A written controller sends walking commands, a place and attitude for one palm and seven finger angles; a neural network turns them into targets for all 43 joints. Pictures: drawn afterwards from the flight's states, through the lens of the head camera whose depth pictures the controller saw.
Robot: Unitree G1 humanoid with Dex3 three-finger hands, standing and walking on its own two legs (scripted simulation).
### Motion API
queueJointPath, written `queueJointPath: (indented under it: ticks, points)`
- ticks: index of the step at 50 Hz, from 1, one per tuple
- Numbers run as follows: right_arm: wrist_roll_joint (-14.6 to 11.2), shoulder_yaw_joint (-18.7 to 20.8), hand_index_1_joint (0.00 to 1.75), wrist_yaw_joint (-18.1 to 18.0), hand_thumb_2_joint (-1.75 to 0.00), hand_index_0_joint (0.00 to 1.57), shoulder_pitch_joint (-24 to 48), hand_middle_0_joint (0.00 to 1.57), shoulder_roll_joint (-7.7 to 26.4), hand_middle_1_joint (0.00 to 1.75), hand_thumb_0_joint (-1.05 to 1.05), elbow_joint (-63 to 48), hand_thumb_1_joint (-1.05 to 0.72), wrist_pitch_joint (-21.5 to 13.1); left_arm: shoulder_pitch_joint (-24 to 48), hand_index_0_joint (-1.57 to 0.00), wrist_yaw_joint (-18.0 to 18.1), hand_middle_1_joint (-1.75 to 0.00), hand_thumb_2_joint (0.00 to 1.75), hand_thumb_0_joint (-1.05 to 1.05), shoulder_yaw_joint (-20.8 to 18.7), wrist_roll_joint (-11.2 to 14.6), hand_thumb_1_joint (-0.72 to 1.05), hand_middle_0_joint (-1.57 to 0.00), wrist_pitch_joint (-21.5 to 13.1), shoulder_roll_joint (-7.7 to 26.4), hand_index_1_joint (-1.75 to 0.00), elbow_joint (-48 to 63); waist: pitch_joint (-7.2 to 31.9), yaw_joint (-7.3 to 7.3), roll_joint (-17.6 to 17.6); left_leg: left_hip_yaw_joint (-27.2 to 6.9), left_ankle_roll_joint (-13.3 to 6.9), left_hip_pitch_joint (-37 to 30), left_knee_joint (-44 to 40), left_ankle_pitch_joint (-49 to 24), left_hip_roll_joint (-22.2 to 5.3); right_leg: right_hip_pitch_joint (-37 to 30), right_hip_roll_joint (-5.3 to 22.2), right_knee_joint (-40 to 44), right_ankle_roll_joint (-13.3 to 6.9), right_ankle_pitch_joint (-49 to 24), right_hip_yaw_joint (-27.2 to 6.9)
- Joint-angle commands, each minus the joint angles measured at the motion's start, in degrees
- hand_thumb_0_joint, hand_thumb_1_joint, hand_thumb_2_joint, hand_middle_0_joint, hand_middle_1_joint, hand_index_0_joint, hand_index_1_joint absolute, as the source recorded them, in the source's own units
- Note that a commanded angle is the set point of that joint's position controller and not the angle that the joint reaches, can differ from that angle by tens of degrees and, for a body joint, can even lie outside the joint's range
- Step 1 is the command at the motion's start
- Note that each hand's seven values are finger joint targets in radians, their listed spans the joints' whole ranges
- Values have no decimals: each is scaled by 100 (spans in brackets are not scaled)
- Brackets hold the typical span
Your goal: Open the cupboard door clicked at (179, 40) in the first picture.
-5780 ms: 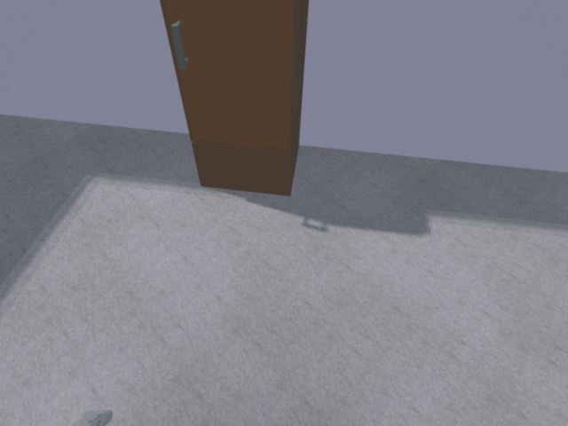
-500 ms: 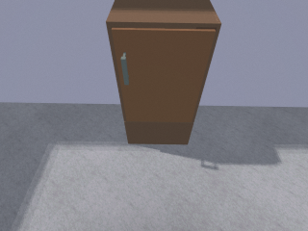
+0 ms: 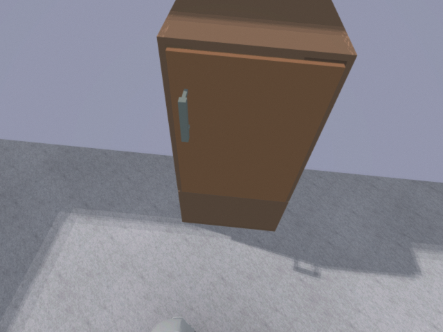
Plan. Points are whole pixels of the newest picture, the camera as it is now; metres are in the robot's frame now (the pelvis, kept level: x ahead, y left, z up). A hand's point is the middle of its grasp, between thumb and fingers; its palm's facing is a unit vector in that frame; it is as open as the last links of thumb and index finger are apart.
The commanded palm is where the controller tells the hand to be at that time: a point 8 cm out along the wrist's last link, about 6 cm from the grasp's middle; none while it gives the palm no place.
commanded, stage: take the last steps up to it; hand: left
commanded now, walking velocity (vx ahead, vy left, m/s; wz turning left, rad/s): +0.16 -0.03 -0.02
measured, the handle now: (185, 116) +0.63 +0.15 -0.02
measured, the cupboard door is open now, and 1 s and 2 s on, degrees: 0 0 0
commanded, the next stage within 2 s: come to a stop and stand still in 0.06 s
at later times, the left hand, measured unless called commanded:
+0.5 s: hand (150, 318) +0.16 +0.16 -0.15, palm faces +0.02 -0.97 -0.23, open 7.3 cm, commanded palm none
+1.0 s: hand out of the picture +0.11 +0.16 -0.15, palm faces +0.01 -0.97 -0.23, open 7.4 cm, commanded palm none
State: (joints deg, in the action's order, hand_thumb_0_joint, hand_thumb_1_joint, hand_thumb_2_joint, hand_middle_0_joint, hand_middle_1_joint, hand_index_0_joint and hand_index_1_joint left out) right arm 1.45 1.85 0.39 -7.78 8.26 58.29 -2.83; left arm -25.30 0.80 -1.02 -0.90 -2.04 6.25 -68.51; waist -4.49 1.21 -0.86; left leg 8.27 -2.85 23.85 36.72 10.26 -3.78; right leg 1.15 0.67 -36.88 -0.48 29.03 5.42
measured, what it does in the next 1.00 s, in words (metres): steps on the spot: right foot, then right foot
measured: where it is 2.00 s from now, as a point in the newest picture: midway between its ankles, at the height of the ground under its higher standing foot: outside the picture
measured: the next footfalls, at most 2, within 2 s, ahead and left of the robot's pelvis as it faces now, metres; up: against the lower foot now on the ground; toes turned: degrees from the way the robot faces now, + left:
right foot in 0.32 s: +0.17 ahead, -0.15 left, +0.00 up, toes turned -5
right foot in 0.94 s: +0.07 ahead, -0.14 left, +0.00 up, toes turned -3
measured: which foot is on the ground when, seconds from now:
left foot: down 0.00-1.00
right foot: up 0.00-0.30, down 0.32-0.62, up 0.64-0.92, down 0.94-1.00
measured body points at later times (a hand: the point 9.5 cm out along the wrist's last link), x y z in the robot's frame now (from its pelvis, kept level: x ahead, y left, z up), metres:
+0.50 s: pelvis +0.10 -0.03 +0.02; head +0.12 -0.04 +0.47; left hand +0.16 +0.21 -0.13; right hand +0.10 -0.25 -0.15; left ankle +0.07 +0.09 -0.71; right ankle +0.13 -0.14 -0.72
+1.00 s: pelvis +0.07 -0.03 +0.02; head +0.08 -0.04 +0.47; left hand +0.11 +0.21 -0.13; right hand +0.10 -0.26 -0.14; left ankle +0.07 +0.09 -0.72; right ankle +0.03 -0.13 -0.72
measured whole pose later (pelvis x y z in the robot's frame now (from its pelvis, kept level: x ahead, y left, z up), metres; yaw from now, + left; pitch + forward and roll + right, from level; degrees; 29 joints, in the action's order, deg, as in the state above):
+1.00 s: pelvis +0.07 -0.03 +0.02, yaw +0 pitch -1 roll +1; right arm 0.2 2.2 -1.8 -11.5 9.7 61.7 0.8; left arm -12.0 1.6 -1.1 -1.0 1.2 9.7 -62.5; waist -2.8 -1.2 1.1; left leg 6.7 0.7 12.0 27.6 14.3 -2.9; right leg 8.1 0.8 -27.3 -0.5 18.1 2.8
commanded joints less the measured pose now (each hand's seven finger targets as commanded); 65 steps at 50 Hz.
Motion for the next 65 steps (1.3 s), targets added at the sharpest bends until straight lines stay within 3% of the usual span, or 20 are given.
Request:
queueJointPath:
  ticks: [1,3,5,11,14,16,18,25,27,29,31,32,33,36,41,44,47,49,54,65]
  points:
    - [-56,315,30,-201,-90,20,-1682,20,1355,30,0,217,-90,30,225,-20,30,-30,90,0,-117,40,90,-20,-98,562,-30,662,853,-619,959,-2990,-1096,-2316,-2141,-86,-2247,3021,223,-3760,-126,263,-461]
    - [-16,167,30,-192,-90,20,-1080,20,786,30,0,89,-90,-23,514,-20,-47,-30,90,0,-162,-46,90,-20,-41,455,-30,694,36,-367,474,-2214,-828,-1066,-2480,438,-1809,2882,566,-3362,-69,-356,-567]
    - [-4,137,30,-189,-90,20,-784,20,582,30,0,20,-90,-64,165,-20,-58,-30,90,0,-161,-71,90,-20,82,228,-30,630,160,-93,631,-1406,-633,-530,-2530,196,-1445,2278,592,-2586,-10,-547,-392]
    - [-2,119,30,-191,-90,20,-572,20,679,30,0,-11,-90,38,412,-20,-1,-30,90,0,-76,-52,90,-20,169,128,-30,795,158,-7,561,-991,-637,-423,-2259,-370,-1176,1548,452,-412,168,-1145,-194]
    - [-70,95,30,-191,-90,20,-532,20,607,30,0,98,-90,118,181,-20,66,-30,90,0,-75,-49,90,-20,141,460,-30,673,371,179,285,-549,-149,-582,-1418,-418,-722,744,426,1168,254,-2348,-214]
    - [-146,37,30,-134,-90,20,-835,20,328,30,0,147,-90,196,637,-20,110,-30,90,0,-89,-53,90,-20,77,1052,-30,849,200,-136,-384,-389,279,-606,-1147,646,-181,1070,1276,1590,-135,-3305,-1262]
    - [-100,62,30,-133,-90,20,-991,20,358,30,0,252,-90,349,996,-20,110,-30,90,0,-178,-9,90,-20,115,1322,-30,964,246,-210,-867,-267,399,-1029,-871,673,5,1518,1475,1627,-451,-3255,-1422]
    - [-99,192,30,-192,-90,20,-1012,20,460,30,0,56,-90,491,1227,-20,218,-30,90,0,-396,-56,90,-20,277,1387,-30,1167,618,18,-963,-510,485,-289,564,1784,128,505,1952,1361,-1078,-5680,-1348]
    - [-125,196,30,-199,-90,20,-1066,20,438,30,0,20,-90,474,1389,-20,231,-30,90,0,-444,-58,90,-20,305,1405,-30,1223,839,-51,-918,-563,508,-342,-12,1558,74,223,1889,1006,-1003,-6082,-1140]
    - [-100,204,30,-208,-90,20,-1311,20,482,30,0,93,-90,431,1542,-20,215,-30,90,0,-441,7,90,-20,347,1314,-30,1277,1054,-200,-715,-436,495,-1233,-1227,-8,4,633,1527,592,-601,-5215,-832]
    - [-26,293,30,-203,-90,20,-1106,20,1016,30,0,-88,-90,384,1460,-20,163,-30,90,0,-335,24,90,-20,433,811,-30,1436,902,-137,1419,-1773,-206,-1757,-1799,-2878,-1481,1928,356,-453,126,-1277,31]
    - [-12,284,30,-260,-90,20,-1025,20,1020,30,0,-97,-90,384,1758,-20,193,-30,90,0,-313,-13,90,-20,503,847,-30,1466,658,-322,1700,-1976,-558,-1359,-1979,-3379,-1661,2131,87,-1511,187,335,-417]
    - [-6,243,30,-324,-90,20,-929,20,914,30,0,-123,-90,363,1798,-20,180,-30,90,0,-351,3,90,-20,532,871,-30,1425,448,-241,1220,-1819,-752,-1080,-1918,-3242,-1601,2217,116,-2129,145,269,-800]
    - [-6,202,30,-334,-90,20,-625,20,803,30,0,-177,-90,276,1381,-20,113,-30,90,0,-308,-9,90,-20,431,749,-30,1190,624,-68,709,-1229,-714,-1885,-1571,-3411,-1247,2595,113,-2223,202,-246,-739]
    - [-9,251,30,-310,-90,20,-944,20,947,30,0,70,-90,265,1605,-20,70,-30,90,0,-163,14,90,-20,406,696,-30,1181,683,-357,971,-1351,-687,-2339,-1639,-3133,-1312,1989,205,-440,254,-166,-428]
    - [-39,260,30,-280,-90,20,-886,20,1030,30,0,151,-90,277,1214,-20,68,-30,90,0,-146,25,90,-20,348,688,-30,990,818,-225,935,-1287,-473,-2243,-1465,-2784,-1119,1294,139,870,175,-1038,-253]
    - [-140,162,30,-218,-90,20,-820,20,609,30,0,158,-90,239,918,-20,139,-30,90,0,-127,-9,90,-20,188,1071,-30,778,677,-242,-38,-698,218,-1287,-1037,-994,-450,347,974,1718,-111,-3473,-1008]
    - [-100,58,30,-197,-90,20,-666,20,442,30,0,183,-90,331,1024,-20,135,-30,90,0,-119,14,90,-20,133,1151,-30,749,431,-239,-1030,-502,402,-1300,-1210,194,-122,815,1140,1768,-355,-3585,-1217]
    - [-81,-14,30,-199,-90,20,-888,20,485,30,0,524,-90,325,987,-20,140,-30,90,0,-16,55,90,-20,145,903,-30,661,-8,-248,-236,-583,341,-1697,-1563,-205,-301,1303,742,2005,-192,-2190,-937]
    - [-68,-74,30,-230,-90,20,-1242,20,307,30,0,768,-90,321,549,-20,155,-30,90,0,6,73,90,-20,130,662,-30,481,-216,-184,1,-603,343,-1574,-1566,-87,-272,1423,647,2348,-211,-1232,-1012]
